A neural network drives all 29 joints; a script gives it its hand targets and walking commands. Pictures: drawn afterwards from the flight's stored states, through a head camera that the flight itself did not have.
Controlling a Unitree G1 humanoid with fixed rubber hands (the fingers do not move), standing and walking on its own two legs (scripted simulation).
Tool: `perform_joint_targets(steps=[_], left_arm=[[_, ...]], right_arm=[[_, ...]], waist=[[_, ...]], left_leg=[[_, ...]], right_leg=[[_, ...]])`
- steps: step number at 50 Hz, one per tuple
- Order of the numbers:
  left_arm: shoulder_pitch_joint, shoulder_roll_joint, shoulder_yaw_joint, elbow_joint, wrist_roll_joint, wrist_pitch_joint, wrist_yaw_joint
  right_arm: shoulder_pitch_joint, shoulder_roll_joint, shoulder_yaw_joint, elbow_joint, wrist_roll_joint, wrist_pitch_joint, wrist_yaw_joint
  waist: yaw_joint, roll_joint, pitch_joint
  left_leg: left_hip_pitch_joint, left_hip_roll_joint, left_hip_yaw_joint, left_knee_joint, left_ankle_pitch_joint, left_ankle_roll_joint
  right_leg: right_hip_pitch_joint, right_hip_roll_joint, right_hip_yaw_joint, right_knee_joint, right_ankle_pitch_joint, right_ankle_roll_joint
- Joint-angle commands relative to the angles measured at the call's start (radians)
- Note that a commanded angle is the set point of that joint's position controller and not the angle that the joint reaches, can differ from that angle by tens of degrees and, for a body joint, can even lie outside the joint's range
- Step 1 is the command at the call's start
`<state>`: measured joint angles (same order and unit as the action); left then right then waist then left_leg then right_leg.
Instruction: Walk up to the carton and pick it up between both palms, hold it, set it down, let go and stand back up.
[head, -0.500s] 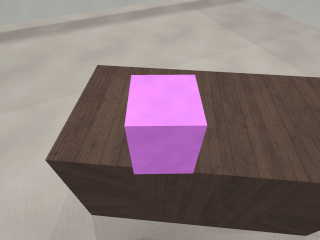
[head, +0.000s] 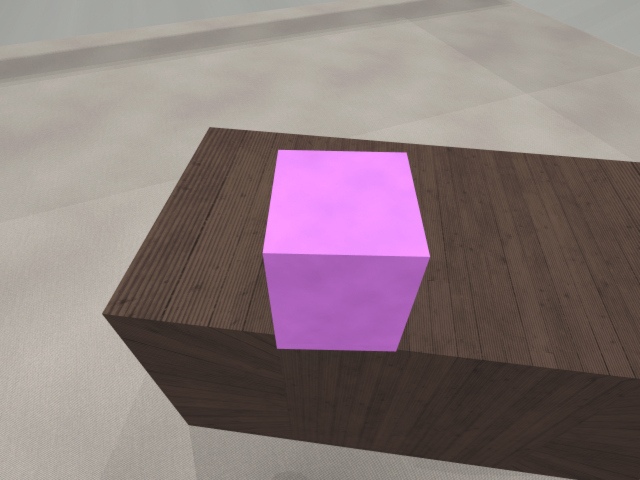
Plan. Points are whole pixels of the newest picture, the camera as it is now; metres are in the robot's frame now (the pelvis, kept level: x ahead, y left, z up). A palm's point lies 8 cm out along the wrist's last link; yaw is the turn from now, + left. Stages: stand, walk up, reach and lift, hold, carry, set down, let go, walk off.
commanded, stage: walk up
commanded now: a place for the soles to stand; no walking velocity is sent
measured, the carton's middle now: (339, 254) +0.46 -0.02 -0.01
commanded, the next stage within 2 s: reach and lift in 0.38 s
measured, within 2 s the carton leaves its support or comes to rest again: neither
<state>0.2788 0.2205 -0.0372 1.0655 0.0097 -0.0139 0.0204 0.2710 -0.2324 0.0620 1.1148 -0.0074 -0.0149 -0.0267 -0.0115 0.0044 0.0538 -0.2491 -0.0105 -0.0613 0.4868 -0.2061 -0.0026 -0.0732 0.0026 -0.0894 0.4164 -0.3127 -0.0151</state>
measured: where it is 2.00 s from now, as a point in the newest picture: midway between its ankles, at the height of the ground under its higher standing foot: outside the picture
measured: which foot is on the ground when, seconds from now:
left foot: down 0.00-1.00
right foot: down 0.00-1.00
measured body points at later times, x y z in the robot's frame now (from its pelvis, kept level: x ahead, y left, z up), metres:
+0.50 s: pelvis -0.02 +0.00 -0.03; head +0.03 +0.01 +0.42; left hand +0.08 +0.27 -0.17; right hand +0.11 -0.25 -0.16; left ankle +0.04 +0.12 -0.74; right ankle -0.05 -0.11 -0.74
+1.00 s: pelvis -0.05 -0.03 -0.02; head +0.01 -0.01 +0.43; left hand +0.16 +0.23 -0.11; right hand +0.14 -0.23 -0.11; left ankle +0.04 +0.12 -0.74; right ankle -0.06 -0.10 -0.74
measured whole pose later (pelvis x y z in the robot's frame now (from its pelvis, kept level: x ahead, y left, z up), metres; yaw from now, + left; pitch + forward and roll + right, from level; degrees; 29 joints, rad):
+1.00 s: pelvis -0.05 -0.03 -0.02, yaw -4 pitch +0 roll +1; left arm 0.02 0.29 0.11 0.46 0.00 0.46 -0.03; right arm 0.02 -0.12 0.04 0.63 0.04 0.08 -0.03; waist 0.02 -0.06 0.14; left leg -0.39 0.06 0.02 0.58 -0.18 -0.05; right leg -0.30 0.03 -0.06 0.65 -0.35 -0.06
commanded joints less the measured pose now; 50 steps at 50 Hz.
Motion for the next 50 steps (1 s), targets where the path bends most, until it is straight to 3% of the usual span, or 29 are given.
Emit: perform_joint_targets(steps=[1,6,8,11,14,16,19,20,21,22,24,25,27,28,29,31,32,33,35,39,42,44,47,50], left_arm=[[0.058,0.114,0.017,-0.025,0.000,-0.006,0.005],[0.060,0.119,0.016,-0.018,0.002,-0.001,0.006],[0.059,0.113,0.018,-0.020,0.003,0.000,0.007],[0.057,0.113,0.017,-0.019,0.001,0.003,0.008],[0.063,0.115,0.014,-0.010,0.002,0.007,0.009],[0.057,0.121,0.017,-0.015,0.005,0.006,0.009],[0.067,0.113,0.013,-0.010,0.003,0.004,0.008],[-0.791,0.305,0.072,-0.440,-0.063,0.209,-0.012],[-0.621,0.300,0.050,-0.447,-0.061,0.330,0.017],[-0.568,0.259,0.036,-0.480,-0.068,0.427,0.016],[-0.479,0.190,0.057,-0.553,-0.057,0.577,0.012],[-0.436,0.161,0.059,-0.590,-0.034,0.645,0.006],[-0.265,0.097,0.106,-0.607,0.024,0.721,-0.017],[-0.192,0.071,0.121,-0.641,0.046,0.748,-0.036],[-0.125,0.059,0.141,-0.683,0.059,0.759,-0.055],[-0.025,0.053,0.169,-0.726,0.080,0.761,-0.085],[-0.031,0.068,0.183,-0.740,0.095,0.752,-0.089],[-0.061,0.084,0.194,-0.735,0.113,0.733,-0.086],[-0.131,0.105,0.198,-0.698,0.105,0.675,-0.075],[-0.310,0.155,0.225,-0.714,0.100,0.537,-0.058],[-0.401,0.185,0.217,-0.734,0.061,0.464,-0.045],[-0.453,0.204,0.200,-0.758,0.021,0.440,-0.042],[-0.383,0.195,0.170,-0.737,-0.019,0.440,-0.048],[-0.248,0.172,0.165,-0.716,-0.034,0.448,-0.057]], right_arm=[[0.048,-0.112,-0.021,-0.020,0.002,-0.010,-0.006],[0.047,-0.115,-0.023,-0.025,0.001,-0.009,-0.009],[0.047,-0.115,-0.025,-0.027,0.001,-0.007,-0.010],[0.047,-0.105,-0.023,-0.030,0.004,-0.009,-0.011],[0.052,-0.101,-0.025,-0.030,0.005,-0.005,-0.011],[0.056,-0.110,-0.025,-0.026,0.001,-0.006,-0.011],[0.045,-0.115,-0.027,-0.029,0.003,-0.007,-0.010],[-0.835,-0.077,-0.209,-0.296,-0.095,-0.049,0.031],[-0.654,-0.110,-0.242,-0.251,-0.131,-0.003,0.052],[-0.601,-0.119,-0.246,-0.292,-0.118,0.058,0.075],[-0.473,-0.121,-0.191,-0.286,-0.061,0.152,0.114],[-0.415,-0.140,-0.155,-0.251,-0.005,0.179,0.124],[-0.294,-0.207,-0.078,-0.168,0.092,0.201,0.124],[-0.260,-0.231,-0.043,-0.179,0.133,0.207,0.115],[-0.250,-0.256,-0.025,-0.221,0.162,0.204,0.105],[-0.241,-0.263,-0.008,-0.286,0.175,0.193,0.074],[-0.272,-0.247,0.005,-0.337,0.177,0.185,0.065],[-0.302,-0.221,0.006,-0.349,0.163,0.180,0.059],[-0.357,-0.151,0.015,-0.404,0.131,0.157,0.060],[-0.384,-0.050,-0.005,-0.550,0.070,0.098,0.060],[-0.373,0.006,-0.033,-0.607,0.042,0.080,0.045],[-0.371,0.019,-0.059,-0.618,0.031,0.070,0.022],[-0.317,0.013,-0.073,-0.607,0.041,0.067,-0.018],[-0.238,-0.001,-0.059,-0.595,0.058,0.053,-0.039]], waist=[[0.002,0.010,0.013],[0.004,-0.012,-0.007],[0.005,0.032,-0.009],[0.008,0.002,0.003],[-0.001,-0.017,0.027],[0.001,0.031,0.026],[0.006,0.030,0.020],[-0.048,-0.050,-0.133],[-0.034,-0.051,0.014],[-0.051,-0.075,-0.096],[0.004,0.012,-0.247],[0.001,0.075,-0.286],[-0.032,0.122,-0.358],[-0.034,0.112,-0.370],[-0.039,0.093,-0.365],[-0.035,0.008,-0.269],[-0.019,-0.013,-0.205],[0.001,-0.020,-0.122],[0.046,-0.061,-0.030],[0.069,-0.057,-0.067],[0.055,-0.041,-0.141],[0.035,-0.030,-0.189],[0.009,-0.015,-0.209],[0.020,-0.022,-0.191]], left_leg=[[0.000,0.081,-0.069,-0.050,0.204,0.043],[0.017,0.083,-0.077,-0.041,0.234,0.046],[0.003,0.078,-0.090,-0.045,0.219,0.049],[-0.010,0.081,-0.097,-0.036,0.270,0.057],[-0.012,0.073,-0.088,-0.039,0.205,0.053],[-0.020,0.073,-0.094,-0.047,0.201,0.052],[-0.018,0.077,-0.110,-0.049,0.206,0.058],[-0.178,0.055,0.053,0.103,-0.031,-0.010],[-0.261,0.055,0.103,0.130,-0.226,-0.028],[-0.228,0.059,0.100,0.138,-0.204,-0.031],[-0.101,0.058,0.112,0.182,-0.069,-0.056],[-0.004,0.064,0.104,0.204,0.064,-0.080],[0.273,0.073,0.056,0.250,0.522,-0.107],[0.344,0.068,0.044,0.237,0.610,-0.110],[0.386,0.058,0.052,0.207,0.598,-0.115],[0.398,0.030,0.069,0.135,0.533,-0.104],[0.357,0.013,0.080,0.101,0.441,-0.090],[0.270,0.002,0.101,0.060,0.296,-0.084],[0.176,-0.010,0.133,0.026,0.161,-0.049],[0.085,0.000,0.173,0.047,0.055,-0.005],[0.027,0.019,0.179,0.066,-0.039,0.010],[0.023,0.030,0.179,0.082,-0.064,0.011],[0.079,0.028,0.173,0.075,-0.025,0.002],[0.189,0.015,0.166,0.035,0.106,-0.012]], right_leg=[[-0.030,-0.126,0.098,-0.089,0.181,-0.040],[-0.029,-0.121,0.079,-0.077,0.190,-0.034],[-0.016,-0.121,0.084,-0.077,0.157,-0.040],[-0.016,-0.118,0.066,-0.064,0.189,-0.033],[-0.041,-0.127,0.077,-0.077,0.145,-0.038],[-0.028,-0.125,0.071,-0.075,0.131,-0.041],[-0.030,-0.124,0.068,-0.079,0.101,-0.035],[-0.361,-0.054,0.031,0.190,-0.124,-0.019],[-0.383,-0.073,0.031,0.221,-0.206,-0.027],[-0.317,-0.069,0.011,0.250,-0.176,-0.025],[-0.373,-0.072,0.008,0.293,0.005,-0.029],[-0.408,-0.051,-0.018,0.314,0.093,-0.036],[-0.434,-0.001,-0.051,0.309,0.324,-0.021],[-0.391,0.018,-0.056,0.275,0.364,-0.017],[-0.334,0.029,-0.056,0.218,0.405,-0.015],[-0.259,0.041,-0.045,0.125,0.496,0.000],[-0.254,0.039,-0.042,0.094,0.477,0.009],[-0.238,0.040,-0.040,0.058,0.371,0.012],[-0.260,0.021,-0.010,0.017,0.257,0.026],[-0.312,-0.031,0.060,0.009,0.174,0.057],[-0.309,-0.067,0.112,0.021,0.113,0.064],[-0.317,-0.083,0.129,0.028,0.094,0.059],[-0.292,-0.077,0.108,0.030,0.132,0.053],[-0.256,-0.047,0.061,0.004,0.224,0.055]])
